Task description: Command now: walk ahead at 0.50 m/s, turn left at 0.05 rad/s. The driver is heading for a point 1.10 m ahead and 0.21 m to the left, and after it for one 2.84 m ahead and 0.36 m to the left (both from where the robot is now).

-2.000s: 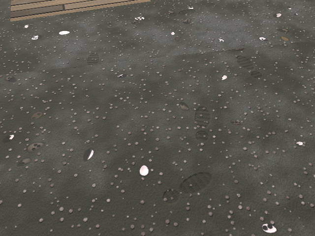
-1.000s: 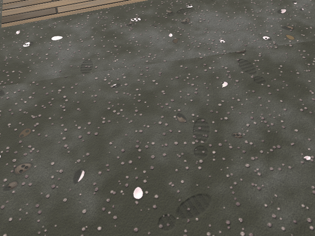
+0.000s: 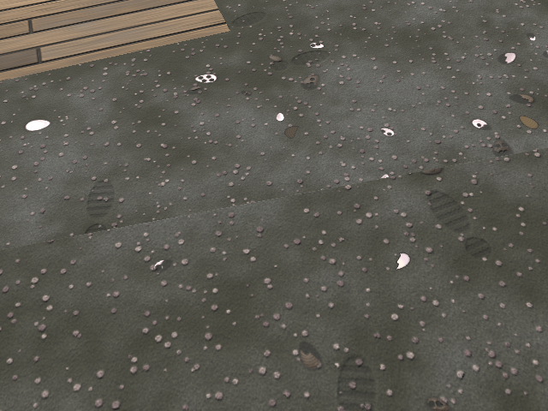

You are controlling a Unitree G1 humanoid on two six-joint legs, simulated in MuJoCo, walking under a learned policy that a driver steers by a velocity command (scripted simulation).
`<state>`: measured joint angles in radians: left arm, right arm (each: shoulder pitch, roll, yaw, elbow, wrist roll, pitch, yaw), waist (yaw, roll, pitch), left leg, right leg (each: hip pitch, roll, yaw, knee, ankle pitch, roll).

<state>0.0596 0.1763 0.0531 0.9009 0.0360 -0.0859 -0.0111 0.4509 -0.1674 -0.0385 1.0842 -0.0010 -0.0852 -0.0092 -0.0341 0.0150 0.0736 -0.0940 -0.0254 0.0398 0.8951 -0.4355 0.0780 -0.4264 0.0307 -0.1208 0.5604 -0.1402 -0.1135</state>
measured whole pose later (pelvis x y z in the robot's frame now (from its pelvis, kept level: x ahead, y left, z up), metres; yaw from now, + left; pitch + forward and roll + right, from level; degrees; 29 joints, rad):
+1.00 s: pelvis +0.53 +0.10 +0.01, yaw +20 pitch +1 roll +1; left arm 0.09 0.22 0.03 0.80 0.02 -0.02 -0.04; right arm 0.43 -0.23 -0.04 0.94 -0.03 -0.08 -0.02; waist -0.05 -0.04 0.04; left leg 0.15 -0.13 -0.02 0.15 -0.32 0.12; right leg -0.61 -0.04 -0.08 0.65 -0.05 -0.07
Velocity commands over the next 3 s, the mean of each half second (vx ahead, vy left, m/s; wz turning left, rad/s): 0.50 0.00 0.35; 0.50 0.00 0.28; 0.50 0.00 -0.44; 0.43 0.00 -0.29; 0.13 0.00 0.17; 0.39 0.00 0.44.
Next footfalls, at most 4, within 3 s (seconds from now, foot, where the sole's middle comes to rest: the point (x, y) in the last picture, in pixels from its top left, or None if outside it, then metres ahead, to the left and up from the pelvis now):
0.50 left None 0.40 0.11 -0.76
1.08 right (243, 294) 0.75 0.10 -0.76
1.58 left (175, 236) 0.94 0.30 -0.76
2.10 right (258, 179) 1.26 0.06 -0.89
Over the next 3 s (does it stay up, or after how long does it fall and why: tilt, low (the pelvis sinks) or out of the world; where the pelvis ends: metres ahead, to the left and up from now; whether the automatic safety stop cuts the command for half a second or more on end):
stays up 1.39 0.19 -0.12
